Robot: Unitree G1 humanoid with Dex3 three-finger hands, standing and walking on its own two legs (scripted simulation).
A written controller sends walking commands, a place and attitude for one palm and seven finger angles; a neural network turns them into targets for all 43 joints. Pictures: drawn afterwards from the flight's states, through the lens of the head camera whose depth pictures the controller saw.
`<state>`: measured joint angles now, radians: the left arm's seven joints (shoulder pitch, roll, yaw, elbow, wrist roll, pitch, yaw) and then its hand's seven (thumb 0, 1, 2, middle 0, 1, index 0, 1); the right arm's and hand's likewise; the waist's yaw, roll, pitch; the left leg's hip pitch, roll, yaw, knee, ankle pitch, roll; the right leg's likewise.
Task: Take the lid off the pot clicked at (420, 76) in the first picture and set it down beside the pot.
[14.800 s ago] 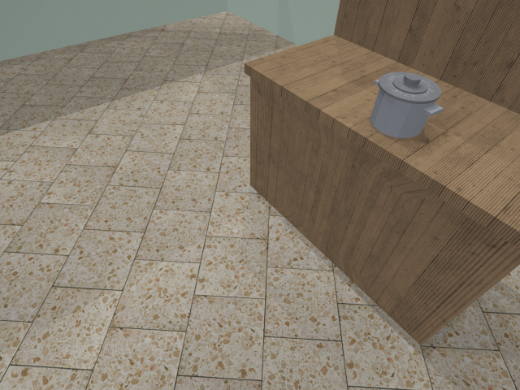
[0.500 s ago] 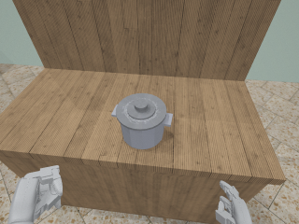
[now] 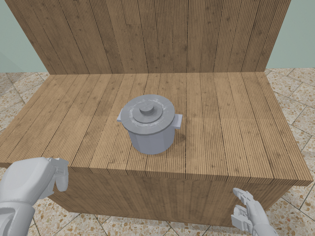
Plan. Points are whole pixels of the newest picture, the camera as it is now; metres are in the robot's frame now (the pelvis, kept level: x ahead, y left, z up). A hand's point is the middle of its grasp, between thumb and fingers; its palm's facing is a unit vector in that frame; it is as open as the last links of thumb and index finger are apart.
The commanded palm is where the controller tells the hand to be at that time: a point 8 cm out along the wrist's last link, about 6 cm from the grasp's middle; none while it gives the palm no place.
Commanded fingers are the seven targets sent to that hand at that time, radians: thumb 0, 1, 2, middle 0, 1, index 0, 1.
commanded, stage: reach forward and open the fingers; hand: left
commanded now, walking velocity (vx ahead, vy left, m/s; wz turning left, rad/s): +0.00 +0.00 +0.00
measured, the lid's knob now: (146, 107) +0.45 +0.11 +0.08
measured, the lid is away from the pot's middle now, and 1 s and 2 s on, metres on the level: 0.00 0.00 0.00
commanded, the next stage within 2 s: move the open hand above the knob in 0.82 s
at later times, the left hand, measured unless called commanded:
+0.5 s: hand (55, 167) +0.21 +0.25 +0.13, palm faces -0.17 -0.02 -0.98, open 7.6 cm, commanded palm +0.20 +0.25 +0.18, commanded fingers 0.00 -0.31 1.43 -0.83 -0.08 -0.83 -0.08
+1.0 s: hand (68, 144) +0.26 +0.23 +0.15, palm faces -0.13 -0.04 -0.99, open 10.1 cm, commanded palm +0.25 +0.23 +0.21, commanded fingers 0.00 -0.33 1.49 -0.84 -0.08 -0.84 -0.08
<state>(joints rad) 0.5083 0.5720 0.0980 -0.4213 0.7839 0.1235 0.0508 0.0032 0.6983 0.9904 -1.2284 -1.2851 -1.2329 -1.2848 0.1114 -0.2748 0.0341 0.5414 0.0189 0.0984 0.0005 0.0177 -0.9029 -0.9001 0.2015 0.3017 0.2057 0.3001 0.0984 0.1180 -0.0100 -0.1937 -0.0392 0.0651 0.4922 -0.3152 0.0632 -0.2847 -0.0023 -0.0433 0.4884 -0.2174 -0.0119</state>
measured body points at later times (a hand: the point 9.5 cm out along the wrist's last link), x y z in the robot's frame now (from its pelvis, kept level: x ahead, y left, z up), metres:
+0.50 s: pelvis -0.02 -0.01 +0.01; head -0.01 -0.06 +0.45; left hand +0.22 +0.25 +0.18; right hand +0.19 -0.23 -0.10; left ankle -0.03 +0.07 -0.74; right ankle +0.02 -0.11 -0.74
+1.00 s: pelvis -0.04 -0.01 +0.00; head -0.04 -0.06 +0.45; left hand +0.26 +0.23 +0.20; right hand +0.18 -0.22 -0.09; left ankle -0.03 +0.07 -0.74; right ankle +0.02 -0.11 -0.74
